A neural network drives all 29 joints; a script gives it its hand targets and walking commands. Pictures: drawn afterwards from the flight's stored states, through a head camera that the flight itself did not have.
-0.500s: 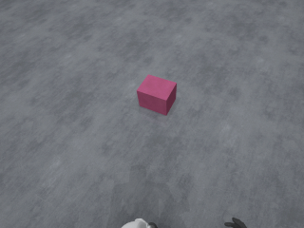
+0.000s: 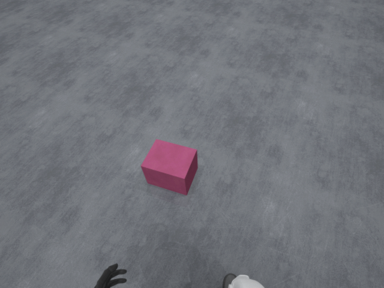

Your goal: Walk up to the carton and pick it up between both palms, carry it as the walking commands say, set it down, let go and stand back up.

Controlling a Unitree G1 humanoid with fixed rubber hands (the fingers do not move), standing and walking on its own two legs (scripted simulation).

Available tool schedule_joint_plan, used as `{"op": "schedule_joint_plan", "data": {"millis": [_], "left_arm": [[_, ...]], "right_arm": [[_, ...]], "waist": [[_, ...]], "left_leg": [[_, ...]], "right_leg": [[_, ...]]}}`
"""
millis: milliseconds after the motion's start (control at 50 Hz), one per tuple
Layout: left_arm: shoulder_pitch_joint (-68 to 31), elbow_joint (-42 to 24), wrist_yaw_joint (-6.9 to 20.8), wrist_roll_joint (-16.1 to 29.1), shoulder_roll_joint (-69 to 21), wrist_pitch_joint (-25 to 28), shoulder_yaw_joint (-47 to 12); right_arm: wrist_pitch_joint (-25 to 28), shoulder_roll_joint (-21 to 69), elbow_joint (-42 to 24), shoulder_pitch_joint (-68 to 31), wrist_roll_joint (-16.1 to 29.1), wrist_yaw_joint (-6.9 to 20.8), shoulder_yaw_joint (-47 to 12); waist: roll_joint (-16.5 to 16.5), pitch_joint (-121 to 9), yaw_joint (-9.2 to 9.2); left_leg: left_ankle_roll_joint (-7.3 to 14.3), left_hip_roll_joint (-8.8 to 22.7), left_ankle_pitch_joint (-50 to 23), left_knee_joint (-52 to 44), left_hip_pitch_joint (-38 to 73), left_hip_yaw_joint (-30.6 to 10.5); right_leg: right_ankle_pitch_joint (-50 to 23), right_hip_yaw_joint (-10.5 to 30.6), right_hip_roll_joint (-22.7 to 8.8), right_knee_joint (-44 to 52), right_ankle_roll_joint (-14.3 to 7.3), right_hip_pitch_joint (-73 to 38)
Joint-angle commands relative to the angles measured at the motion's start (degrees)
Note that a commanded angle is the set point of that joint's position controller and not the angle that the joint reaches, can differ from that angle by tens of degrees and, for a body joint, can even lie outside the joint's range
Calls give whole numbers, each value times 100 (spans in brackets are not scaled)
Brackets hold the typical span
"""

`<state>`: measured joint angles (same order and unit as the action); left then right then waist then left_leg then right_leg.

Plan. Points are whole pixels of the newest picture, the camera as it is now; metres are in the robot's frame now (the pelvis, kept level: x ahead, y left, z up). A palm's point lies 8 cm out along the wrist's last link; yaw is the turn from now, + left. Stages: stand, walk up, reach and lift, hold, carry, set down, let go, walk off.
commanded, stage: walk up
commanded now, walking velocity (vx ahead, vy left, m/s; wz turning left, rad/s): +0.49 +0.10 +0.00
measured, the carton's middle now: (171, 167) +0.83 +0.11 -0.65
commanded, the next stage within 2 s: none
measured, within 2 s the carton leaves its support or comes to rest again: neither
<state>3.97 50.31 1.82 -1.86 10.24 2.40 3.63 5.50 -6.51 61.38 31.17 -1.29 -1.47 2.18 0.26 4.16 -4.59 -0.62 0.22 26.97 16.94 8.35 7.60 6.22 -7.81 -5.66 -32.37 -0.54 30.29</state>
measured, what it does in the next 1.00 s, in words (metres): walks ahead: left foot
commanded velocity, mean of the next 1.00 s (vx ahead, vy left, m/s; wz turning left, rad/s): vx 0.25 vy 0.05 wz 0.00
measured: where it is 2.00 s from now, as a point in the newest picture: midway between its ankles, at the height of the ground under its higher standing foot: (195, 255)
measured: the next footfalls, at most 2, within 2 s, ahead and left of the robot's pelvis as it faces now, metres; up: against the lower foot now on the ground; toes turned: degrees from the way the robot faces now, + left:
left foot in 0.52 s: +0.45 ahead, +0.17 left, +0.00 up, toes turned +8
right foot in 1.06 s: +0.37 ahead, -0.04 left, +0.00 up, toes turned -8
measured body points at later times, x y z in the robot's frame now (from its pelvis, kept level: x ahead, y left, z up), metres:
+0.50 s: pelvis +0.26 +0.04 +0.01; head +0.30 +0.04 +0.46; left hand +0.17 +0.25 -0.13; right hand +0.39 -0.17 -0.13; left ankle +0.42 +0.17 -0.70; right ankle +0.14 -0.12 -0.72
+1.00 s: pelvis +0.35 +0.07 +0.02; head +0.35 +0.08 +0.47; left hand +0.40 +0.30 -0.13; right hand +0.37 -0.14 -0.13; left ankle +0.41 +0.17 -0.72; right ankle +0.36 -0.06 -0.69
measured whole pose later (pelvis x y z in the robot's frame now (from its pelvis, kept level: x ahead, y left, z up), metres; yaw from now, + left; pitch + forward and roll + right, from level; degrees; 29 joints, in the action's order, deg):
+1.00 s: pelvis +0.35 +0.07 +0.02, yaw -1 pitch -2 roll +0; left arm 13.1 58.1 -1.2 -0.9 9.9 -3.4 1.8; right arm 1.0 -6.7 57.8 16.9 -0.8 -2.0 1.3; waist -0.9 1.5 -0.8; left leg 2.7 2.0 8.8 25.5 -15.3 9.3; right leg 20.2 -3.5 -3.5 -41.7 0.8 18.3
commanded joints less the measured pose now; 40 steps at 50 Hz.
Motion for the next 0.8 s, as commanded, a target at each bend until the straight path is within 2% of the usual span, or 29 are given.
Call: {"op": "schedule_joint_plan", "data": {"millis": [0, 20, 40, 60, 80, 100, 140, 200, 260, 300, 340, 360, 400, 440, 460, 480, 500, 520, 540, 560, 580, 600, 620, 680, 700, 720, 740, 760, 780], "left_arm": [[3342, 698, -268, -154, 1611, 339, 450], [3153, 824, -266, 23, 1801, 231, 489], [2806, 785, -240, 102, 1563, 153, 498], [2425, 669, -221, -12, 1151, 182, 374], [2366, 835, -247, -16, 799, 210, 195], [2200, 900, -286, -13, 603, 265, 96], [1694, 739, -228, 67, 560, 297, 52], [1889, 745, -170, 82, 550, 372, -3], [2360, 752, -209, 40, 543, 395, -87], [2219, 620, -229, -27, 589, 426, -77], [2345, 658, -263, -60, 561, 408, -98], [2417, 620, -276, -59, 650, 399, -47], [2716, 640, -328, -5, 793, 344, 29], [2680, 627, -319, 55, 884, 295, 100], [2580, 729, -320, 123, 808, 229, 112], [2710, 811, -327, 216, 633, 166, 103], [2885, 705, -305, 196, 451, 163, 94], [3160, 636, -336, 206, 230, 121, 60], [3444, 773, -367, 297, 108, -10, 51], [3350, 816, -330, 227, 227, -50, 17], [2868, 856, -249, 110, 426, -53, 90], [2469, 899, -192, 27, 376, -92, 137], [2281, 743, -165, -42, 281, -114, 173], [2303, 732, -156, -30, 145, -273, 85], [2408, 848, -153, -10, 24, -328, 46], [2242, 831, -180, -12, -18, -384, -10], [1942, 697, -200, 51, -74, -415, -81], [1711, 572, -216, 90, 27, -432, -102], [1552, 590, -244, 106, 93, -456, -96]], "right_arm": [[-37, -631, -294, 442, 194, 17, 155], [-60, -752, -228, 706, 225, 62, 215], [-75, -1048, -187, 299, 172, 80, 313], [-84, -1038, -319, -423, 88, 158, 353], [-88, -896, -512, -1029, 40, 237, 340], [-162, -642, -552, -1160, -4, 283, 331], [-311, -375, -503, -852, -12, 279, 249], [-455, -408, -558, -772, 38, 298, 227], [-562, -517, -966, -1619, 0, 414, 110], [-515, -603, -996, -1770, 63, 449, 46], [-472, -514, -988, -1999, 58, 446, 17], [-443, -528, -1032, -2144, 40, 470, -10], [-384, -684, -1106, -2360, -7, 430, 42], [-310, -916, -1016, -1987, -5, 367, 104], [-208, -1060, -809, -1314, -64, 315, 182], [-93, -1248, -510, -484, -142, 247, 262], [-12, -1727, -260, 294, -204, 182, 387], [2, -2032, -271, 475, -198, 126, 415], [-41, -2171, -335, 70, 15, 125, 482], [-90, -1910, -534, -533, 73, 172, 486], [-86, -1466, -734, -1049, 31, 175, 344], [-82, -1076, -686, -1181, -5, 136, 205], [-88, -1025, -571, -1087, 2, 77, 171], [-144, -852, -424, -1010, 61, 97, 111], [-132, -803, -421, -969, 60, 106, 95], [-122, -669, -452, -1177, 81, 103, 21], [-122, -479, -473, -1489, 88, 41, -91], [-138, -567, -454, -1405, 73, 9, -89], [-154, -683, -439, -1253, 28, 2, -87]], "waist": [[-1858, -2500, 1390], [-1772, -2925, 1215], [-1237, -2685, 1064], [-596, -1742, 1033], [-235, -1082, 1033], [-288, -484, 901], [-633, -60, 565], [-530, 124, 353], [-1079, 721, 508], [-1113, 849, 456], [-1190, 853, 550], [-1223, 779, 701], [-1139, 430, 829], [-1274, -114, 681], [-1123, -641, 291], [-422, -951, -22], [1076, -1537, -228], [1914, -1985, -47], [1802, -2173, 156], [1496, -1957, 255], [858, -1405, 316], [437, -913, 361], [345, -598, 436], [723, -304, 648], [810, -297, 611], [1003, -171, 673], [1080, 29, 802], [1210, 58, 789], [1270, 105, 716]], "left_leg": [[48, 116, 330, 5086, -3436, -152], [104, 81, 480, 5748, -4012, -684], [128, 233, -164, 6072, -3873, -852], [91, 351, -265, 5851, -3792, -990], [114, 466, -584, 5677, -3828, -998], [107, 620, -901, 5542, -3854, -933], [151, 684, -1239, 5430, -3728, -839], [78, 550, -1606, 5100, -3881, -592], [-73, 746, -2225, 4187, -4133, -441], [-165, 749, -2578, 3275, -3828, -227], [-216, 662, -2743, 2523, -3671, 16], [-217, 618, -2802, 2079, -3552, 181], [-162, 615, -2749, 1692, -3283, 60], [-15, 470, -2724, 1374, -2458, -98], [10, 433, -2910, 1087, -1583, -188], [-5, 587, -3235, 882, -635, -78], [173, 1752, -3835, 846, 483, -1261], [352, 2873, -4831, 738, 757, -2675], [928, 2984, -4158, 306, 560, -2955], [913, 2912, -2979, -204, -95, -3132], [665, 2457, -2603, -345, -850, -2665], [468, 2209, -2453, -305, -1475, -2367], [278, 2165, -3028, -268, -1880, -2009], [101, 1861, -2650, -413, -2188, -1387], [187, 1737, -2160, -551, -2251, -1173], [198, 1515, -2365, -616, -2565, -841], [249, 1271, -3737, -370, -3156, -256], [396, 1307, -4809, -185, -3101, -150], [494, 1300, -5130, -109, -3030, -91]], "right_leg": [[-1456, 3172, -2291, 606, -797, -5691], [-2115, 4383, -2606, 856, -1354, -6055], [-1848, 4418, -2406, 1150, -1303, -5369], [-2524, 3487, -1923, 1315, -968, -4247], [-2558, 2742, -1534, 1342, -711, -3488], [-2745, 2176, -1420, 1358, -523, -2792], [-2333, 1351, -1197, 1528, -431, -2193], [-2803, 801, -1128, 1742, -327, -1980], [-2465, 786, -1219, 2056, -360, -1423], [-2668, 263, -1012, 2090, -319, -1186], [-2681, -17, -832, 1872, -218, -1457], [-2505, 20, -833, 1840, -218, -1648], [-2622, 246, -1047, 1563, -175, -2158], [-2241, 166, -988, 968, -111, -2243], [-1701, 10, -707, 102, -10, -2185], [-507, -128, -264, -941, 20, -1721], [2112, -74, 139, -2664, 91, -764], [3623, 393, 215, -3509, 116, -281], [2933, 541, 211, -4058, 157, -178], [2637, 643, 110, -4133, 116, -102], [2329, 810, 49, -3954, 67, -248], [1949, 904, 28, -3748, 62, -407], [1386, 1026, -98, -3613, 68, -510], [806, 952, -59, -3241, -2, -724], [703, 773, 60, -3105, 3, -704], [646, 617, 142, -2780, 5, -911], [660, 657, 91, -2227, 91, -1436], [850, 522, 192, -2004, 160, -1438], [895, 436, 244, -1854, 197, -1395]]}}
